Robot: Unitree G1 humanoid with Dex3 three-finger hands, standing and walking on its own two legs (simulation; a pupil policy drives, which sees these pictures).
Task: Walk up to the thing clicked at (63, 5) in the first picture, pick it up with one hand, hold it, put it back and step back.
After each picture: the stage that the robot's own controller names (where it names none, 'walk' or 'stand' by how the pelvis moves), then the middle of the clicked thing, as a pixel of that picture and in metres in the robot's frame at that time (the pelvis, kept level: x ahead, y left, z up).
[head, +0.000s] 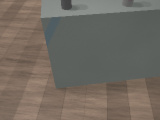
stand; out of the picture +0.95 +0.11 +0.05
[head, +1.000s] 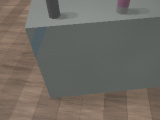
walk; (53, 6) +0.84 +0.18 +0.06
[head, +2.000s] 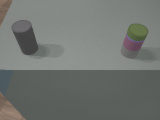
stand; (26, 38) +0.49 +0.24 +0.08
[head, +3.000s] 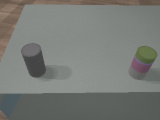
stand; (34, 61) +0.42 +0.19 +0.06
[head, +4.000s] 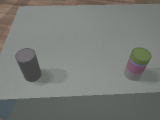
stand; (29, 65) +0.41 +0.21 +0.05
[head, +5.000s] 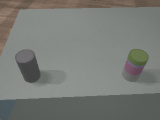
stand; (28, 66) +0.42 +0.21 +0.05
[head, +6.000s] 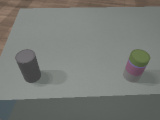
stand; (29, 66) +0.41 +0.21 +0.05
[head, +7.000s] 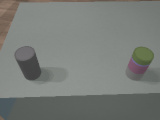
rise first; (29, 64) +0.41 +0.21 +0.05
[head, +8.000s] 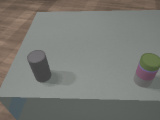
rise first; (40, 66) +0.41 +0.21 +0.05
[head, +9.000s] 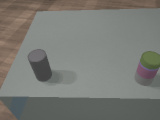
go down; (40, 66) +0.42 +0.20 +0.05
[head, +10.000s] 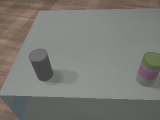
go down; (41, 65) +0.42 +0.20 +0.05
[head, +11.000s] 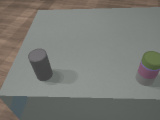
go down; (41, 65) +0.42 +0.20 +0.05
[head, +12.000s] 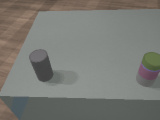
go down; (42, 66) +0.42 +0.20 +0.05
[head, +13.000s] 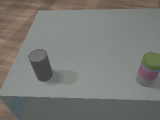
go down; (41, 65) +0.41 +0.20 +0.05
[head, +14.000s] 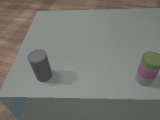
go down; (41, 66) +0.41 +0.20 +0.05
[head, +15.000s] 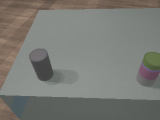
go down; (42, 65) +0.42 +0.20 +0.05
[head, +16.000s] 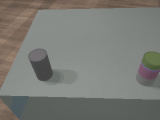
go down; (41, 65) +0.41 +0.20 +0.05
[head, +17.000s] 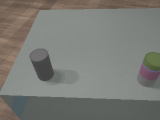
go down; (42, 65) +0.41 +0.20 +0.05
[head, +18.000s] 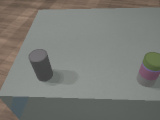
go down; (41, 65) +0.41 +0.20 +0.05
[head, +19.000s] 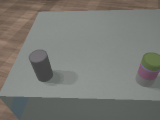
go down; (41, 66) +0.42 +0.20 +0.05
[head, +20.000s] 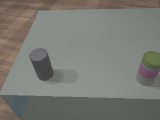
go down; (42, 65) +0.42 +0.20 +0.05
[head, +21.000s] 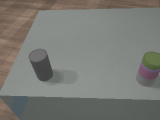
go down; (41, 65) +0.41 +0.20 +0.05
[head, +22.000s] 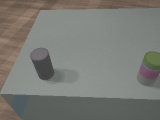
go down; (43, 64) +0.42 +0.20 +0.05
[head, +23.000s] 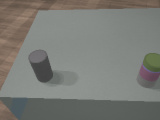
go down; (41, 66) +0.41 +0.20 +0.05
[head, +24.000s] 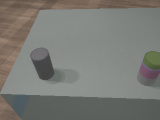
go down; (43, 64) +0.42 +0.20 +0.05
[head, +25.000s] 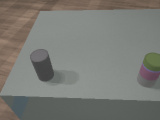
go down; (42, 65) +0.41 +0.20 +0.05
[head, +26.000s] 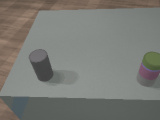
go down; (42, 66) +0.41 +0.20 +0.05
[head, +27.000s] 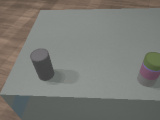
go down; (43, 65) +0.42 +0.20 +0.05
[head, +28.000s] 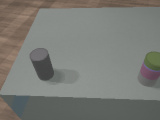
go down; (42, 64) +0.41 +0.20 +0.05
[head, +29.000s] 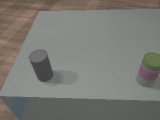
go down; (41, 66) +0.41 +0.20 +0.05
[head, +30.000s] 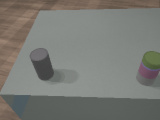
go down; (42, 64) +0.42 +0.20 +0.05
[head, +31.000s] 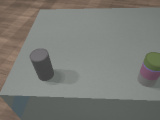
go down; (42, 65) +0.41 +0.20 +0.05
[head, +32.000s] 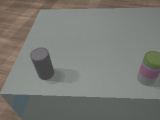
go down; (43, 64) +0.42 +0.20 +0.05
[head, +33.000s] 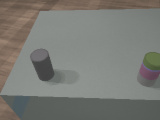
go down; (43, 65) +0.42 +0.20 +0.05
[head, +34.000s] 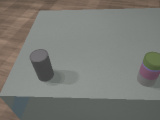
go down; (42, 65) +0.41 +0.20 +0.05
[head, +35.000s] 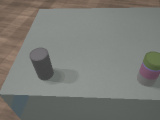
go down; (42, 64) +0.42 +0.20 +0.05
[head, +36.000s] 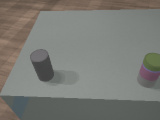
go down; (42, 65) +0.41 +0.20 +0.05
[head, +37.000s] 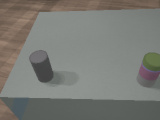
go down; (42, 67) +0.41 +0.20 +0.05
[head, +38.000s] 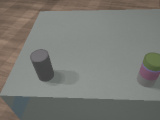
go down; (43, 66) +0.42 +0.20 +0.05
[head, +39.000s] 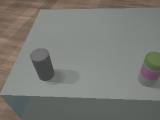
go down; (43, 65) +0.41 +0.20 +0.05
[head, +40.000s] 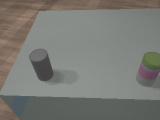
go down; (42, 65) +0.42 +0.20 +0.05
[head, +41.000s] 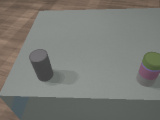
go down; (42, 65) +0.41 +0.20 +0.05
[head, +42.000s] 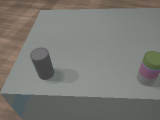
go down; (43, 64) +0.42 +0.20 +0.05
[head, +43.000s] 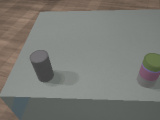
go down; (42, 66) +0.41 +0.20 +0.05
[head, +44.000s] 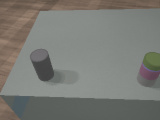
go down; (42, 65) +0.42 +0.20 +0.05
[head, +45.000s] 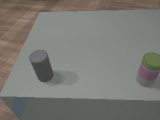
go down; (42, 66) +0.42 +0.20 +0.05
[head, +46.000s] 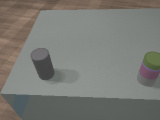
go down; (43, 64) +0.42 +0.20 +0.05
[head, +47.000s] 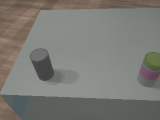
go down; (42, 65) +0.42 +0.20 +0.05
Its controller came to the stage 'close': no
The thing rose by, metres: 0.00
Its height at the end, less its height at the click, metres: +0.00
